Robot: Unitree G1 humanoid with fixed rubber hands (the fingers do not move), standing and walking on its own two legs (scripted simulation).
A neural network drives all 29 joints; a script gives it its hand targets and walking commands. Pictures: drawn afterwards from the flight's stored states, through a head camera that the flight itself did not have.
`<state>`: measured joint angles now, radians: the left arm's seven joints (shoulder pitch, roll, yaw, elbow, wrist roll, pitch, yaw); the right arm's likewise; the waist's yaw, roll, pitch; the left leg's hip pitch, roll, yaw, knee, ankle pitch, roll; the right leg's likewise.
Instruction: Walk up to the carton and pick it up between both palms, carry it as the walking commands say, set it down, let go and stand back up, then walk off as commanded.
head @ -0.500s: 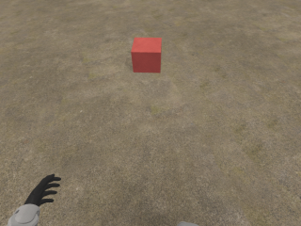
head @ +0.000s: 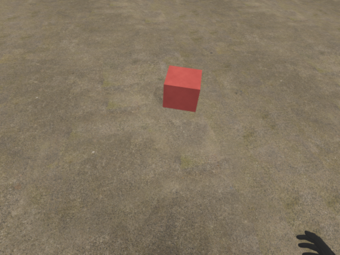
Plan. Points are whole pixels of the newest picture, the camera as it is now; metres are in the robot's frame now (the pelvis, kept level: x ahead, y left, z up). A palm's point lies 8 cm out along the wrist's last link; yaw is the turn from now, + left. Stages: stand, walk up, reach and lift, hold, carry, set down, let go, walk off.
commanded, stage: walk up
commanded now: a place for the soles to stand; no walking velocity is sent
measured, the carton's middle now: (182, 88) +1.50 -0.08 -0.65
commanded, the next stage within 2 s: none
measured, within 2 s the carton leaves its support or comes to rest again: neither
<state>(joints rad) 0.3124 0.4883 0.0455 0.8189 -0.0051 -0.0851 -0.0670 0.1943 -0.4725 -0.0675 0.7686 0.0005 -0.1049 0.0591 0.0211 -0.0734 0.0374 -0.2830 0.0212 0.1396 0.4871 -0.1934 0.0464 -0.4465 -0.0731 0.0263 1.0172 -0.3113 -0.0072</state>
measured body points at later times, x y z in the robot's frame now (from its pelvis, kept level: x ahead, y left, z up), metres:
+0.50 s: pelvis +0.24 -0.04 +0.00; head +0.26 -0.05 +0.45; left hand +0.36 +0.31 -0.06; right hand +0.34 -0.37 -0.10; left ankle +0.31 +0.11 -0.70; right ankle +0.27 -0.15 -0.74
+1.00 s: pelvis +0.46 -0.02 +0.00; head +0.47 -0.02 +0.45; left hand +0.60 +0.32 -0.08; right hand +0.52 -0.38 -0.08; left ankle +0.43 +0.11 -0.74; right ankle +0.58 -0.16 -0.72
